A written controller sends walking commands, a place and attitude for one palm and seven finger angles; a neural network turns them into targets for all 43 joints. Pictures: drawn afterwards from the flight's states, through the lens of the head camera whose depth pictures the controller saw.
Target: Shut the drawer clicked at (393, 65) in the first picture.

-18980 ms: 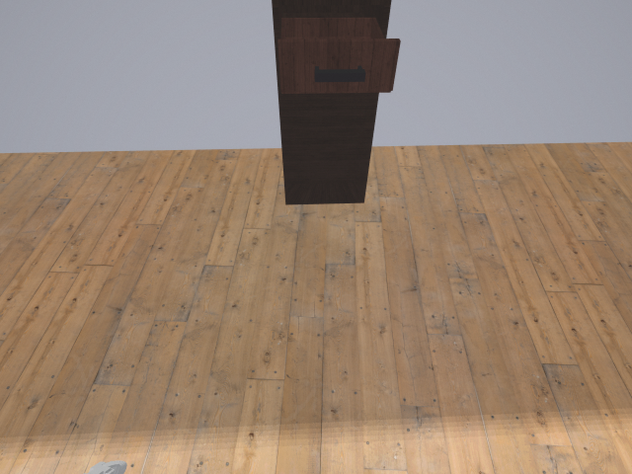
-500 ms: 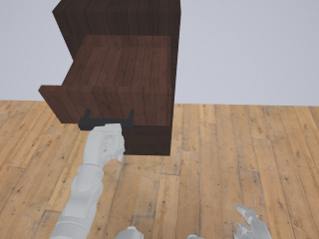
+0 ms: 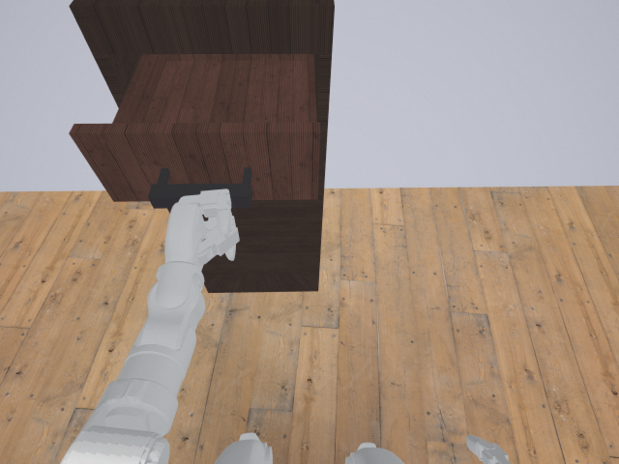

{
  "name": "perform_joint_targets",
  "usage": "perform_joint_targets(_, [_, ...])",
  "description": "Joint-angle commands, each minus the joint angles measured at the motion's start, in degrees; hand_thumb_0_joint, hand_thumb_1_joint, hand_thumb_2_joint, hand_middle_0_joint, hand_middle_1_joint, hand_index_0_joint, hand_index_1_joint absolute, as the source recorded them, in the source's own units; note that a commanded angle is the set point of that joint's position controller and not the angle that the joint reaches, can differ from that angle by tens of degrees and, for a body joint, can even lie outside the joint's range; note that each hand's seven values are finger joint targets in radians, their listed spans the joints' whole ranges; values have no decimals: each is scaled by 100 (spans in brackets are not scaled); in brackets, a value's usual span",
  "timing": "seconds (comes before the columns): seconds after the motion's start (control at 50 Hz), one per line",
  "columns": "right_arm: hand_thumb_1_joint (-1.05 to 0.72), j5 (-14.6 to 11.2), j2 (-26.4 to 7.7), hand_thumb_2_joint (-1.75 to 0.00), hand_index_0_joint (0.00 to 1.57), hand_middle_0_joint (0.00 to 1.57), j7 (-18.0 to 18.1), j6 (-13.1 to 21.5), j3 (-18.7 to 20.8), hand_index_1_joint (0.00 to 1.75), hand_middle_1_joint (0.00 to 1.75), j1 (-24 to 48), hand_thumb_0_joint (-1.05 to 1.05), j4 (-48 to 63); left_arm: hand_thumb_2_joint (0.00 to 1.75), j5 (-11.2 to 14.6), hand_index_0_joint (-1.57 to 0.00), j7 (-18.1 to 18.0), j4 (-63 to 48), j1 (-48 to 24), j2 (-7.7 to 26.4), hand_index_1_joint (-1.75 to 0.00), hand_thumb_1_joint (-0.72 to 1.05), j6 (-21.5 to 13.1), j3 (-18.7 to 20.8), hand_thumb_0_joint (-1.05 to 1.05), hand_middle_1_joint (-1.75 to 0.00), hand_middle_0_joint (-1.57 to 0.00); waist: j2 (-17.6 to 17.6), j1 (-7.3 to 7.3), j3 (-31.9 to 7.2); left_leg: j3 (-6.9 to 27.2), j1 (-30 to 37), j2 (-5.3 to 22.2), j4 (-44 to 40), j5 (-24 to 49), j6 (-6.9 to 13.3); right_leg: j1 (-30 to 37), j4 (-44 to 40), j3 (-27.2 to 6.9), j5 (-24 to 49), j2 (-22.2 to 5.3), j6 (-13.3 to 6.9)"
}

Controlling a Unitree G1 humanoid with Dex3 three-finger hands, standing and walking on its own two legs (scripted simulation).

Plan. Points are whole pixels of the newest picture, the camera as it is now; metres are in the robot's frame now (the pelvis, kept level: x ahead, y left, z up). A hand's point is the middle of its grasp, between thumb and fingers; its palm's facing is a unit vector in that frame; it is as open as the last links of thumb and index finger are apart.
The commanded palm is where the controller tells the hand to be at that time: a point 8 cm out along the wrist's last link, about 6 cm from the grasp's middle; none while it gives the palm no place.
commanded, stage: push the drawer shut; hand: left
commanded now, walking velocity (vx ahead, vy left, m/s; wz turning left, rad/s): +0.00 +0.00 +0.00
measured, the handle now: (204, 184) +0.48 +0.15 +0.07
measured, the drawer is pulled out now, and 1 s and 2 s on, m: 0.18 0.06 0.00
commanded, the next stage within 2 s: pull the fist back off the drawer in 1.88 s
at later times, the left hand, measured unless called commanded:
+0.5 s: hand (237, 195) +0.46 +0.10 +0.06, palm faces -0.01 -1.00 -0.04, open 3.1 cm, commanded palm +0.45 +0.15 +0.07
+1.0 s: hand (239, 162) +0.53 +0.10 +0.06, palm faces -0.01 -1.00 -0.03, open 3.1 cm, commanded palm +0.52 +0.15 +0.07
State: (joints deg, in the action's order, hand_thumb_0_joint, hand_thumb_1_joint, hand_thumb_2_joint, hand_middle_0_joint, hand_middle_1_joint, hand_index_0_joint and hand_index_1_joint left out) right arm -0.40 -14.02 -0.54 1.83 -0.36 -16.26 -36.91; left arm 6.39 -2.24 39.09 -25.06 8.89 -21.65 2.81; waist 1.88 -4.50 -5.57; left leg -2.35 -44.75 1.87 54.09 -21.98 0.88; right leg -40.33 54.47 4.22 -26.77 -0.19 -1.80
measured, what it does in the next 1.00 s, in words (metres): stands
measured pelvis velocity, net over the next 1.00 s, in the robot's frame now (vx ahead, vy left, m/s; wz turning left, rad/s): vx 0.00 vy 0.00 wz -0.03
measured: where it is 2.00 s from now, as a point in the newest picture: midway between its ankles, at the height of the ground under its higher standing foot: outside the picture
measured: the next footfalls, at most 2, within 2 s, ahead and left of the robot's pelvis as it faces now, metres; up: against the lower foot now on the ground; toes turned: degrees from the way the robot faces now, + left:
none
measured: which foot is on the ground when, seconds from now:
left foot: down 0.00-1.00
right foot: down 0.00-1.00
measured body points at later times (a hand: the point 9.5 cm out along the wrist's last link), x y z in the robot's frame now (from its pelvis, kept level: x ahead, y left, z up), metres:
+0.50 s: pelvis +0.00 +0.00 -0.01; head +0.09 +0.00 +0.43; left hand +0.46 +0.15 +0.07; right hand +0.05 -0.26 -0.13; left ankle +0.04 +0.11 -0.68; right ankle +0.00 -0.10 -0.68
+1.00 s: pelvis +0.00 +0.00 -0.02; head +0.13 +0.01 +0.41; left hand +0.52 +0.15 +0.07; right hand -0.01 -0.25 -0.14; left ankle +0.04 +0.11 -0.68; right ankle +0.00 -0.10 -0.68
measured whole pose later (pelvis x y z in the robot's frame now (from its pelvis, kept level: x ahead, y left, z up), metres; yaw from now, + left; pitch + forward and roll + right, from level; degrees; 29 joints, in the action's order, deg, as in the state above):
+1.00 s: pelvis +0.00 +0.00 -0.02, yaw -1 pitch +21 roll -2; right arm 2.5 -14.4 -2.3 -1.5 -1.0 -22.5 -37.6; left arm 1.3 0.0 68.8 -55.6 19.5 -24.1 17.0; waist 2.5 -11.0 -6.7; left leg -2.0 -57.7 3.3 60.3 -24.1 1.2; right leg -52.7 59.0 4.2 -27.8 1.1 -1.7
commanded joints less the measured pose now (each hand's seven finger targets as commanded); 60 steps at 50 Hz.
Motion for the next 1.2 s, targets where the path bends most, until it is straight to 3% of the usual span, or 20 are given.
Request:
perform_joint_targets(0.0, [-90,-10,-830,-90,20,20,-5,197,276,30,30,-209,0,607,90,-26,-140,-83,-1061,-2672,731,-160,90,-491,430,0,-160,-140,-281,-159,-1909,378,1544,-156,-615,747,64,249,-905,-298,1274,179,79])
perform_joint_targets(0.06, [-90,-3,-807,-90,20,20,-3,169,276,30,30,-257,0,552,90,-21,-140,-71,-844,-3059,729,-160,90,-522,468,0,-160,-140,-274,-261,-1905,318,1440,-173,-558,614,82,202,-947,-355,1216,169,115])
perform_joint_targets(0.1, [-90,18,-837,-90,20,20,2,150,273,30,30,-344,0,540,90,-30,-140,-74,-735,-3118,957,-160,90,-568,662,0,-160,-140,-348,-221,-1999,328,1389,-179,-558,695,97,308,-918,-376,1314,183,112])
perform_joint_targets(0.14, [-90,8,-808,-90,20,20,-11,129,264,30,30,-346,0,532,90,-33,-140,-40,-632,-3276,890,-160,90,-576,620,0,-160,-140,-76,-239,-2028,294,1436,-186,-541,724,76,250,-902,-373,1362,173,104])
perform_joint_targets(0.18, [-90,14,-814,-90,20,20,-13,109,277,30,30,-415,0,510,90,-47,-140,-24,-466,-3351,889,-160,90,-588,636,0,-160,-140,-147,-245,-2067,323,1455,-178,-512,789,72,208,-878,-362,1387,191,90])
perform_joint_targets(0.28, [-90,34,-824,-90,20,20,-28,70,272,30,30,-548,0,425,90,-98,-140,-7,-33,-4052,873,-160,90,-651,577,0,-160,-140,-92,-424,-1968,363,1383,-169,-458,626,81,-100,-859,-351,1184,211,100])
perform_joint_targets(0.32, [-90,63,-874,-90,20,20,-26,60,285,30,30,-657,0,380,90,-133,-140,-19,137,-4265,1151,-160,90,-699,824,0,-160,-140,-92,-415,-2129,402,1400,-162,-412,675,85,-156,-778,-334,1183,222,91])
perform_joint_targets(0.38, [-90,85,-867,-90,20,20,-44,26,289,30,30,-735,0,365,90,-134,-140,-3,331,-4412,1195,-160,90,-724,901,0,-160,-140,-112,-428,-2318,354,1358,-178,-343,787,99,-51,-770,-375,1344,220,109])
perform_joint_targets(0.5, [-90,118,-895,-90,20,20,-33,-38,254,30,30,-937,0,361,90,-176,-140,116,765,-4977,1661,-160,90,-746,1220,0,-160,-140,-148,-503,-2341,327,1011,-196,-243,715,142,36,-716,-462,1396,248,125])
perform_joint_targets(0.64, [-90,161,-923,-90,20,20,-75,-79,260,30,30,-1152,0,328,90,-208,-140,211,1106,-5256,1831,-160,90,-731,1382,0,-160,-140,82,-580,-2592,357,1086,-158,-99,1028,131,-165,-590,-414,1600,276,116])
perform_joint_targets(0.7, [-90,177,-920,-90,20,20,-113,-107,271,30,30,-1239,0,303,90,-250,-140,218,1225,-5415,1680,-160,90,-725,1262,0,-160,-140,196,-644,-2578,412,1242,-138,-62,1185,123,-400,-535,-352,1630,305,88])
perform_joint_targets(0.82, [-90,231,-984,-90,20,20,-124,-178,270,30,30,-1432,0,236,90,-409,-140,132,1462,-5825,2110,-160,90,-681,1516,0,-160,-140,202,-739,-2687,438,1029,-127,35,1147,138,-490,-481,-367,1560,307,109])
perform_joint_targets(0.88, [-90,258,-992,-90,20,20,-142,-199,263,30,30,-1494,0,209,90,-430,-140,121,1575,-6070,2067,-160,90,-631,1456,0,-160,-140,244,-873,-2632,437,1022,-115,89,1119,156,-642,-511,-357,1483,322,120])
perform_joint_targets(0.9, [-90,267,-1019,-90,20,20,-139,-206,261,30,30,-1557,0,188,90,-468,-140,115,1611,-6152,2288,-160,90,-644,1612,0,-160,-140,250,-841,-2657,466,1032,-108,99,1159,153,-651,-477,-348,1488,325,108])
perform_joint_targets(0.94, [-90,272,-1015,-90,20,20,-151,-226,255,30,30,-1567,0,219,90,-495,-140,125,1648,-6182,2275,-160,90,-631,1585,0,-160,-140,422,-835,-2784,467,1102,-109,124,1223,138,-700,-463,-346,1504,329,97])
perform_joint_targets(1.0, [-90,301,-1051,-90,20,20,-153,-252,243,30,30,-1666,0,200,90,-513,-140,128,1759,-6377,2406,-160,90,-597,1661,0,-160,-140,293,-932,-2802,501,1048,-96,172,1274,164,-716,-439,-338,1554,348,105])
perform_joint_targets(1.04, [-90,305,-1037,-90,20,20,-172,-275,243,30,30,-1688,0,213,90,-547,-140,127,1772,-6397,2409,-160,90,-579,1660,0,-160,-140,535,-882,-2914,497,1121,-91,193,1390,134,-776,-403,-319,1598,350,95])
perform_joint_targets(1.06, [-90,323,-1040,-90,20,20,-180,-279,234,30,30,-1727,0,199,90,-546,-140,124,1749,-6555,2351,-160,90,-568,1599,0,-160,-140,438,-968,-2914,514,1097,-87,206,1395,150,-778,-411,-307,1603,356,107])
perform_joint_targets(1.12, [-90,338,-1079,-90,20,20,-180,-312,230,30,30,-1803,0,185,90,-598,-140,96,1901,-6602,2624,-160,90,-526,1781,0,-160,-140,472,-976,-2943,492,957,-88,268,1396,163,-761,-402,-345,1642,362,113])
perform_joint_targets(1.18, [-90,359,-1080,-90,20,20,-198,-338,235,30,30,-1876,0,159,90,-659,-140,87,1915,-6819,2516,-160,90,-505,1647,0,-160,-140,602,-1046,-2919,559,1073,-62,268,1435,142,-965,-379,-286,1540,370,96])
